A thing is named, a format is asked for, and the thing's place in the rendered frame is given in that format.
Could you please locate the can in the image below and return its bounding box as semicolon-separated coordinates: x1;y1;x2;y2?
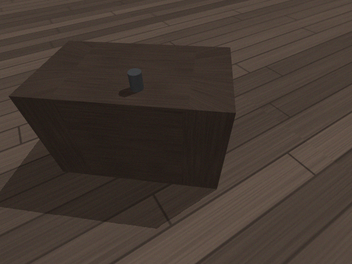
127;68;144;92

